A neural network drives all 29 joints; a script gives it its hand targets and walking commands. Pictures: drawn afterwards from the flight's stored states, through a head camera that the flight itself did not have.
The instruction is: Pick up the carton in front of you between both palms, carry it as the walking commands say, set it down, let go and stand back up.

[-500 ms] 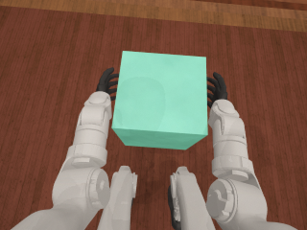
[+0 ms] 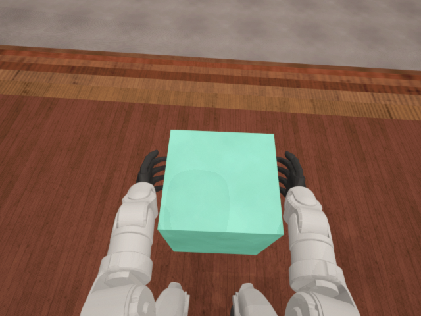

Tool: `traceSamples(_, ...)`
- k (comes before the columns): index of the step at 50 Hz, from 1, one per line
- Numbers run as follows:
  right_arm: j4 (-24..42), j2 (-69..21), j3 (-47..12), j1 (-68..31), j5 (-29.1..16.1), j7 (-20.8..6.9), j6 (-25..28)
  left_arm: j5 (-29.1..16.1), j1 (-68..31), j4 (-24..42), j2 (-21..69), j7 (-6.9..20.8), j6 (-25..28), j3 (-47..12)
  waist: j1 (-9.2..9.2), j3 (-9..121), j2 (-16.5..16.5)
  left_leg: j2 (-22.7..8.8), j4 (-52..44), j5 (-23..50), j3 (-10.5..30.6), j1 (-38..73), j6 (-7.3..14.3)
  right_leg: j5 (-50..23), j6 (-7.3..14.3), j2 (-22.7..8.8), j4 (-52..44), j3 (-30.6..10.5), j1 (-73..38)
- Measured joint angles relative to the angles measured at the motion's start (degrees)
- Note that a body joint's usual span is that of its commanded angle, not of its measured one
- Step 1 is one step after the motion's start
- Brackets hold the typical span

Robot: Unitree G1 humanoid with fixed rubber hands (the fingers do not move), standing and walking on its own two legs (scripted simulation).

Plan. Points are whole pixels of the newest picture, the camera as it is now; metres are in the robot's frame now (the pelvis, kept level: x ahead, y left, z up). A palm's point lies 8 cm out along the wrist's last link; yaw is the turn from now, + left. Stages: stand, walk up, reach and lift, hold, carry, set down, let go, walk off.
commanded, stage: reach and lift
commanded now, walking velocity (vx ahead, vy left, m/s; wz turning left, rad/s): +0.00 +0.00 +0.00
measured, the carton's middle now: (218, 199) +0.37 -0.01 -0.08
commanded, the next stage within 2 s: hold in 1.38 s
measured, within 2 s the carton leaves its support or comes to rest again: neither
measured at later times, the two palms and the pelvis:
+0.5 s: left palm (130, 185) +0.32 +0.14 +0.09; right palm (321, 183) +0.32 -0.16 +0.11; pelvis +0.03 -0.01 +0.07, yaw +0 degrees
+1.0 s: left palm (129, 174) +0.33 +0.14 +0.10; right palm (320, 175) +0.33 -0.16 +0.11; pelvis +0.04 +0.00 +0.08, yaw +0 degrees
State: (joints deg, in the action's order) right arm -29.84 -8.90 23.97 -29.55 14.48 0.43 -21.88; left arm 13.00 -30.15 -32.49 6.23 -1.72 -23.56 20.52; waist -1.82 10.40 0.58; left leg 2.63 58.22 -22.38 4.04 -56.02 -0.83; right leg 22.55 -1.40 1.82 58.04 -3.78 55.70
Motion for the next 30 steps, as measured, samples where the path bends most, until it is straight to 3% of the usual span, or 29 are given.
traceSamples(11,3.4,-0.5,-4.2,9.1,-0.3,-0.2,-4.3,1.1,9.7,4.6,2.1,0.4,-4.1,-2.2,1.42,-2.7,-0.7,-0.7,-16.5,4.1,0.1,23.8,0.1,-3.9,0.6,-0.4,-16.0,-0.3,-23.4)
traceSamples(20,8.1,0.1,-9.1,14.0,-0.1,-0.1,-10.2,0.6,15.3,9.5,2.4,0.5,-9.2,-4.9,0.85,-4.9,-0.9,-1.1,-28.0,7.7,1.0,40.5,0.1,-7.4,0.8,-0.9,-27.6,0.3,-40.4)
traceSamples(30,5.3,-0.8,-4.9,10.7,2.5,-1.8,-12.6,4.9,12.4,7.9,3.1,1.9,-12.5,-3.2,1.32,-10.7,0.4,-1.4,-29.9,9.2,0.4,45.4,0.2,-9.2,1.0,-0.6,-29.6,-0.3,-45.1)
